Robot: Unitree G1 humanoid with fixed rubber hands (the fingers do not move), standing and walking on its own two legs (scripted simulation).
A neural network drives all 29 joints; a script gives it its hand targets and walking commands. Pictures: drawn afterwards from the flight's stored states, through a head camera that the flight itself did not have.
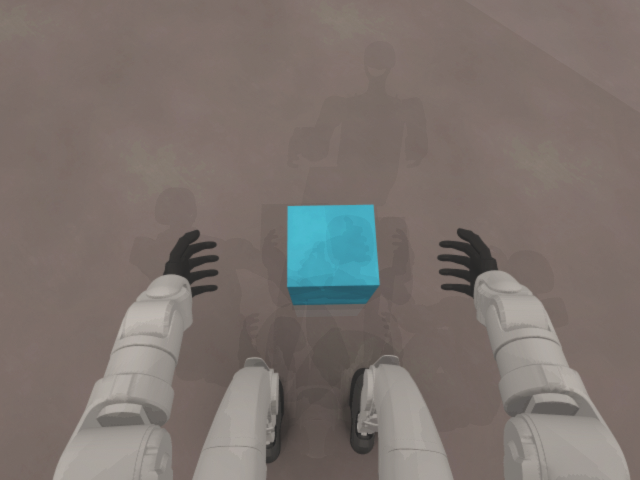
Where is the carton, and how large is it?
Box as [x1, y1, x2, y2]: [287, 205, 379, 304]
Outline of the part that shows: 288,206 287,287 293,304 365,303 379,284 373,205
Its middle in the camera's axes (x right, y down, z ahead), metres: +0.03 +0.06 +1.02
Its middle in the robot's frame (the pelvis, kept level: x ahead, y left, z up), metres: +0.51 -0.02 -0.56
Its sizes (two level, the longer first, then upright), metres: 0.210 0.200 0.250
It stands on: the floor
